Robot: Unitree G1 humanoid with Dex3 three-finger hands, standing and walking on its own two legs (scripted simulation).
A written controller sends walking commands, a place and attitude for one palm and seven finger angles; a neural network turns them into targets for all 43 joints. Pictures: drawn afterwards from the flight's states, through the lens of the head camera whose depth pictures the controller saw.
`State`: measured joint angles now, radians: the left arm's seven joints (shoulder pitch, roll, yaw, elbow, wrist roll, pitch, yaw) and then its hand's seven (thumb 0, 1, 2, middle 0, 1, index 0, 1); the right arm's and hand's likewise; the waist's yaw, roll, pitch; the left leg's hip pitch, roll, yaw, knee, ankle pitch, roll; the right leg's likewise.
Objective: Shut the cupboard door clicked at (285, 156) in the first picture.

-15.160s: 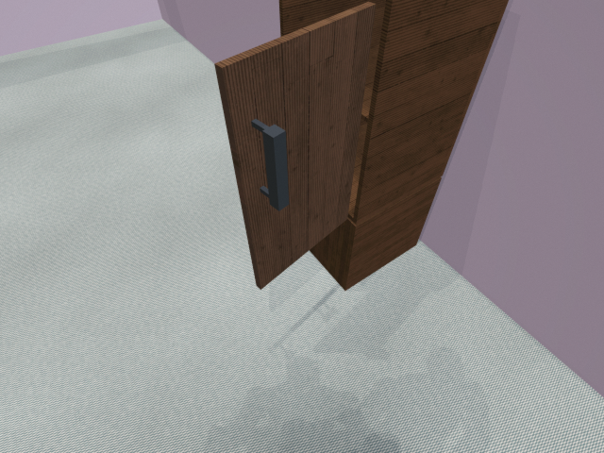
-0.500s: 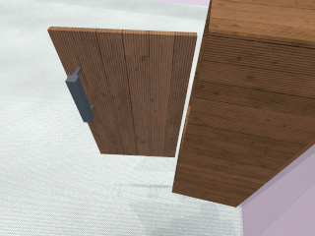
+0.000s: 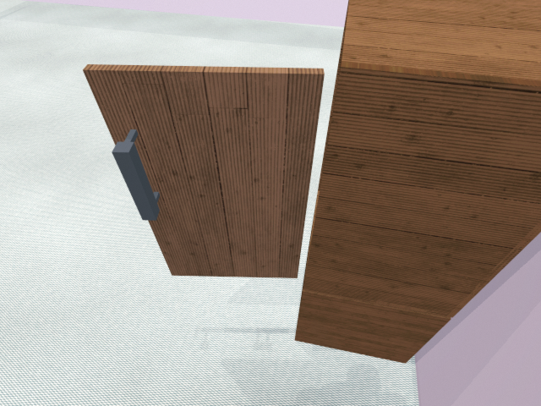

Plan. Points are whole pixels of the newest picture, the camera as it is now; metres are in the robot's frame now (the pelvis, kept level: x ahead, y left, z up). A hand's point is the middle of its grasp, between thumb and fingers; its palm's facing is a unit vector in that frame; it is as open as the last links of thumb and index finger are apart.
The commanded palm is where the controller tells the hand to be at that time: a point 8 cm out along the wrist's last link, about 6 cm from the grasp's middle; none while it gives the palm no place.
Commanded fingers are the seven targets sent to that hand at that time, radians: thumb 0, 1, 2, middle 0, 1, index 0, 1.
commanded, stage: come to a stop and stand still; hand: left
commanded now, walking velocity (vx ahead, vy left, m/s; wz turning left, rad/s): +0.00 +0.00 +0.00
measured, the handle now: (142, 176) +0.47 +0.26 +0.07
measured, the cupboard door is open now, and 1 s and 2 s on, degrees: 100 100 100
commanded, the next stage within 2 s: look again from close up in 0.82 s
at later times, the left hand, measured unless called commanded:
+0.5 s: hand out of the picture -0.05 +0.18 -0.17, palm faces +0.00 -0.98 -0.19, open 7.4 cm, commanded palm none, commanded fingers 0.00 0.90 0.90 -0.20 -0.30 -0.20 -0.30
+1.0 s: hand out of the picture -0.07 +0.19 -0.17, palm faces +0.00 -0.98 -0.19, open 7.4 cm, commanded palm none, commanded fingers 0.00 0.90 0.90 -0.20 -0.30 -0.20 -0.30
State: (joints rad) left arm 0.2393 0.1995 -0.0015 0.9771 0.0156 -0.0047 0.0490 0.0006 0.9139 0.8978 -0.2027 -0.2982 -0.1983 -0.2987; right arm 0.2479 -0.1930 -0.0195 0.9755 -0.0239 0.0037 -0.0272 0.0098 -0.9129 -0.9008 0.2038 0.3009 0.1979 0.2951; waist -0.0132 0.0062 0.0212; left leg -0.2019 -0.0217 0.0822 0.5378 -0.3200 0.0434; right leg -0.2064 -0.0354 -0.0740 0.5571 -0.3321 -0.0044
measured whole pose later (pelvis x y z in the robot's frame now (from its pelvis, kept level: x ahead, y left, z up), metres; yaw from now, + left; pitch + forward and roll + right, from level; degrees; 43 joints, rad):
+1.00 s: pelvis -0.06 +0.02 +0.01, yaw -1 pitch -2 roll +0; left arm 0.33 0.15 -0.02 1.09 0.02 -0.01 0.05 0.00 0.91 0.90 -0.20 -0.30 -0.20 -0.30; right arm 0.27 -0.15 -0.01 1.12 -0.01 0.00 -0.01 0.01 -0.91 -0.90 0.20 0.30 0.20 0.29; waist 0.00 0.00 0.03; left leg -0.24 -0.04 0.11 0.45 -0.19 0.08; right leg -0.24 -0.05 -0.05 0.46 -0.19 0.02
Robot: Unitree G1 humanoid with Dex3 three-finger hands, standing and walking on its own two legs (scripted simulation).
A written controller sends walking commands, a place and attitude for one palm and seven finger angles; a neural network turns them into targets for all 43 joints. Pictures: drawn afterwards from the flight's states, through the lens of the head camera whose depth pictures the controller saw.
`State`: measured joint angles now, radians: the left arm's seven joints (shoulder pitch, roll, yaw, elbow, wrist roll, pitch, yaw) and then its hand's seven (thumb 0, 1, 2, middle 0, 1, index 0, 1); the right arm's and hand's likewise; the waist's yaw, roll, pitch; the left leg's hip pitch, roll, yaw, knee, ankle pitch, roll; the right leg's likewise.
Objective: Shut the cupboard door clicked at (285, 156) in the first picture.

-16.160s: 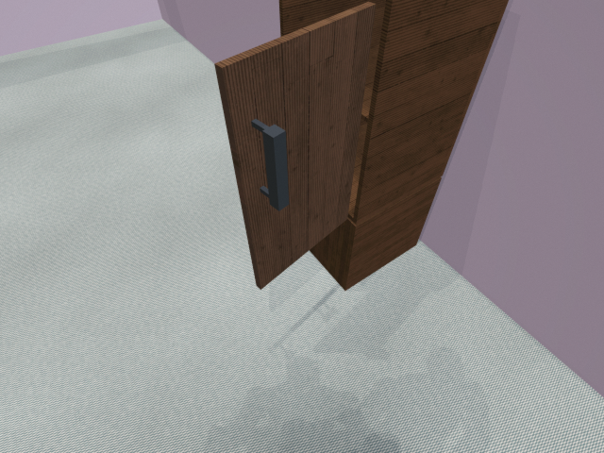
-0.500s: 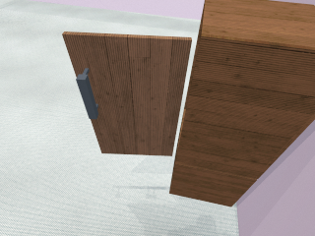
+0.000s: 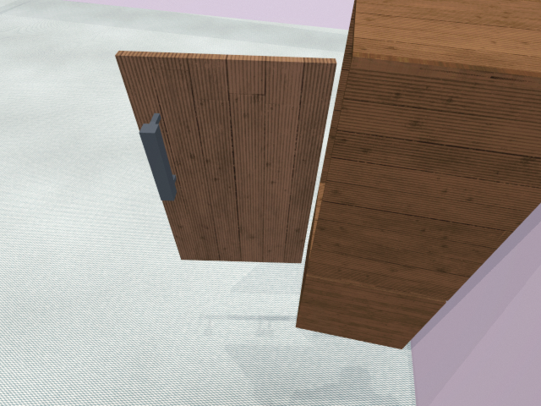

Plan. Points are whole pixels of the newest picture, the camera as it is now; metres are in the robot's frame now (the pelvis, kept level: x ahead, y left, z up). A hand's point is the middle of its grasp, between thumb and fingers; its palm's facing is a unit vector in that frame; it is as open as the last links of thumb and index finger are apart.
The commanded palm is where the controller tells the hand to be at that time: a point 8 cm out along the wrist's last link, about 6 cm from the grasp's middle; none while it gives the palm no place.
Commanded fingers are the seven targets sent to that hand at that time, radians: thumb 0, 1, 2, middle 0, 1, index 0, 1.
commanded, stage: look again from close up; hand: left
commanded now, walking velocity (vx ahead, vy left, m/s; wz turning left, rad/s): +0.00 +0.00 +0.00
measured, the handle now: (162, 158) +0.53 +0.24 +0.06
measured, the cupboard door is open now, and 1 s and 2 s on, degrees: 100 100 100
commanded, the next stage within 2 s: shuffle to correct the standing spot in 0.38 s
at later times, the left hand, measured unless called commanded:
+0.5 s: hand out of the picture +0.02 +0.18 -0.17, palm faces -0.02 -0.97 -0.22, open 7.4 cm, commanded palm none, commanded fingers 0.00 0.90 0.90 -0.20 -0.30 -0.20 -0.30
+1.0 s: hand out of the picture +0.12 +0.19 -0.17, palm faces +0.00 -0.98 -0.19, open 7.3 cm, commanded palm none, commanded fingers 0.00 0.90 0.90 -0.20 -0.30 -0.20 -0.30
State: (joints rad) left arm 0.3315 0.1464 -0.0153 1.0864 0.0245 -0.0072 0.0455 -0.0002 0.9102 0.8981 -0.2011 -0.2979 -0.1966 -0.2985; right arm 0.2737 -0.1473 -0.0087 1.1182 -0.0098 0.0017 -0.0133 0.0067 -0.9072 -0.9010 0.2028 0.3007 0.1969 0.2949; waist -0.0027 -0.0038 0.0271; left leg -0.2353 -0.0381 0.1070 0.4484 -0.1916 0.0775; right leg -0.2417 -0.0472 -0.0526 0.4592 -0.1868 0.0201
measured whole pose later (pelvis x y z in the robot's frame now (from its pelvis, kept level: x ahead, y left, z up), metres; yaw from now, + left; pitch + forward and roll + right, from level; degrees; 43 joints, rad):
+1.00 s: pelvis +0.09 +0.01 +0.00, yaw +0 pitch +0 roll -1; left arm 0.25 0.16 0.02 1.04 0.02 0.02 0.03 0.01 0.93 0.90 -0.20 -0.30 -0.20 -0.30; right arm 0.41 -0.12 0.03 1.12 -0.02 -0.04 -0.04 0.00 -0.91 -0.90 0.20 0.30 0.20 0.29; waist -0.03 0.00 0.06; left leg -0.09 -0.05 0.11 0.39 -0.29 0.10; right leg -0.43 -0.07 -0.08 0.90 -0.35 0.02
